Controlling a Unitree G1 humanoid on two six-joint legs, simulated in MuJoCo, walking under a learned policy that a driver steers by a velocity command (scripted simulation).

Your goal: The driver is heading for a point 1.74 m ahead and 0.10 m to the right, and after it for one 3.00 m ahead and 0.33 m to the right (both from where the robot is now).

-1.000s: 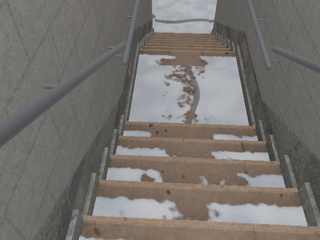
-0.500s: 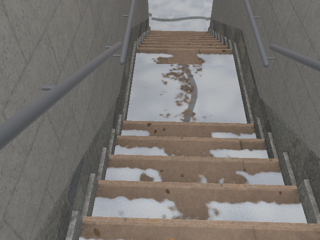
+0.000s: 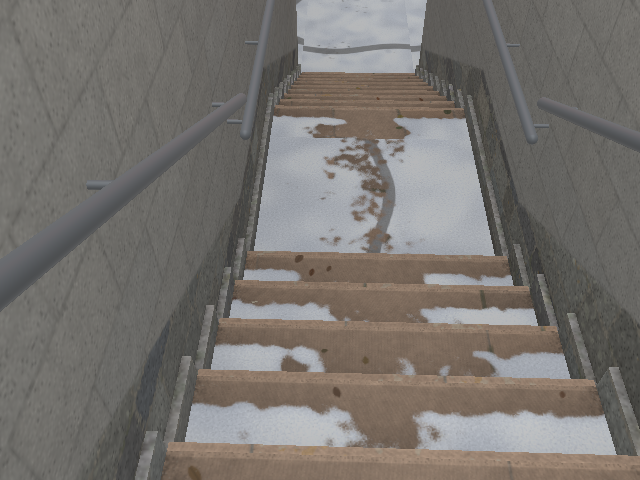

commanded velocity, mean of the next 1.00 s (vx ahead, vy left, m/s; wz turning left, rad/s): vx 0.29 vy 0.00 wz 0.00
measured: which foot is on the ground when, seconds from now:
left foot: down 0.00-0.52, up 0.54-0.90, down 0.92-1.00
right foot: down 0.00-0.92, up 0.94-1.00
